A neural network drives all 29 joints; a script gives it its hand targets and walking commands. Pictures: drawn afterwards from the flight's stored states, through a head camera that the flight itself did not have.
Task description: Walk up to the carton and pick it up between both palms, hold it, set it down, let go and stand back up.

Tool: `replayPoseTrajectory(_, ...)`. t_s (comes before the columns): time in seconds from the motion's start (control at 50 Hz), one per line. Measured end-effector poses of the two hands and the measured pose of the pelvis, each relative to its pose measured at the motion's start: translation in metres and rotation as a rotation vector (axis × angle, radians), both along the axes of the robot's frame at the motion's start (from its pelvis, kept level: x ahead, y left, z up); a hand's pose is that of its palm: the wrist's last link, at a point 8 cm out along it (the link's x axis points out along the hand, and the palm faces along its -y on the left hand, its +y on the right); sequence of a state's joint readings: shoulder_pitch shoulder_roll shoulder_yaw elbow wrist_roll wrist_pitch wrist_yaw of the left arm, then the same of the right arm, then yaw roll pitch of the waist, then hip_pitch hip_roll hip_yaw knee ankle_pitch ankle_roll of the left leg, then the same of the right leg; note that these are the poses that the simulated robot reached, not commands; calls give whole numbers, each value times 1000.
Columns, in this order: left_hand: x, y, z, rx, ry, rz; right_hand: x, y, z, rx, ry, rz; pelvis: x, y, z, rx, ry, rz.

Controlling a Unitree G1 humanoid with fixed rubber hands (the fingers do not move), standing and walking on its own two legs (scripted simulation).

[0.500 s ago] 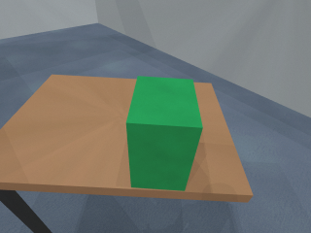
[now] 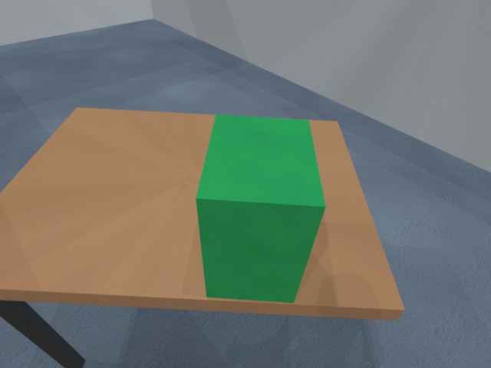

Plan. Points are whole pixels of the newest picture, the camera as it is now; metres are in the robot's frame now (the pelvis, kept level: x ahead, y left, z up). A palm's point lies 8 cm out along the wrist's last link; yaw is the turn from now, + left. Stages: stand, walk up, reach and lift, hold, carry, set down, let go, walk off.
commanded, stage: stand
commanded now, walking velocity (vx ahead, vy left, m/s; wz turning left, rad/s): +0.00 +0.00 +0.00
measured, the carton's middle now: (255, 211) +0.41 -0.01 +0.05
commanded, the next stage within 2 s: none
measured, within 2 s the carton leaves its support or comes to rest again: neither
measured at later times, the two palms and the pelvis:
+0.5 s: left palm out of the picture +0.06 +0.26 -0.13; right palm out of the picture +0.06 -0.28 -0.11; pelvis +0.00 +0.00 +0.00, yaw +0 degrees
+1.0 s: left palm out of the picture +0.05 +0.26 -0.13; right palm out of the picture +0.06 -0.28 -0.11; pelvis +0.00 +0.00 +0.00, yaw +0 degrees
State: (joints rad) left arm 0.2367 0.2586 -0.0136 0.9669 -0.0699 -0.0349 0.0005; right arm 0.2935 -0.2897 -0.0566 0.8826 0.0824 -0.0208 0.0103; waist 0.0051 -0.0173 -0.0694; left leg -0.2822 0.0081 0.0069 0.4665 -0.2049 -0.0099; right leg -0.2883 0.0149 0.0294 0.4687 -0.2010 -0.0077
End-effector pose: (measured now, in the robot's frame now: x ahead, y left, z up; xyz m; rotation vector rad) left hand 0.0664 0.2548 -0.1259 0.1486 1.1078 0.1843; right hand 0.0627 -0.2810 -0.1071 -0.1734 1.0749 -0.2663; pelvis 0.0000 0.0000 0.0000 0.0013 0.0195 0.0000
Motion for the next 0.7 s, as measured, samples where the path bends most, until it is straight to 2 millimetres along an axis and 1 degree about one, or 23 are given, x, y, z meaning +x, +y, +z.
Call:
replayPoseTrajectory(0.1,5,0,1,1,-6,-3,1,0,0,-1,-2,0,0,0,0,0,0,0)
replayPoseTrajectory(0.24,6,0,0,2,-3,-7,-2,0,0,0,0,-5,-1,0,0,0,-1,0)
replayPoseTrajectory(0.7,-12,2,-3,6,42,6,-6,-1,-2,0,2,-8,-4,0,0,0,-6,0)
